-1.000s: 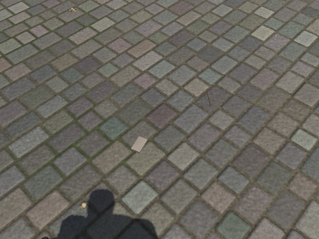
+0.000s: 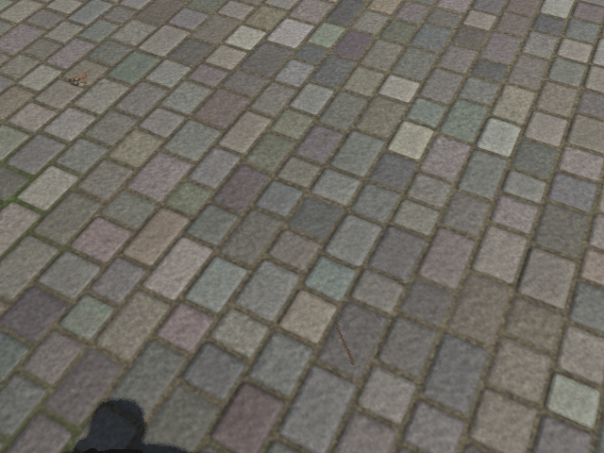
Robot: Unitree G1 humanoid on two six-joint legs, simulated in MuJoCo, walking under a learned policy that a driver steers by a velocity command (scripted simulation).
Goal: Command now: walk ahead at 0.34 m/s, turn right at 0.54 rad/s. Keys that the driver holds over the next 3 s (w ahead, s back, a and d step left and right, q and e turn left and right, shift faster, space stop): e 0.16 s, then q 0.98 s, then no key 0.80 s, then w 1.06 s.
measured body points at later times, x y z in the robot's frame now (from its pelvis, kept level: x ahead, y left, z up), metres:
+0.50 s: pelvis +0.16 +0.00 +0.01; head +0.18 +0.01 +0.46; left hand +0.34 +0.24 -0.10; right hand +0.24 -0.28 -0.10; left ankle +0.20 +0.13 -0.72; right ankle +0.15 -0.09 -0.72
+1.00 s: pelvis +0.18 -0.02 +0.02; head +0.22 -0.03 +0.46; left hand +0.25 +0.29 -0.08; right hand +0.40 -0.28 -0.09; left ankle +0.15 +0.12 -0.66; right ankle +0.21 -0.13 -0.72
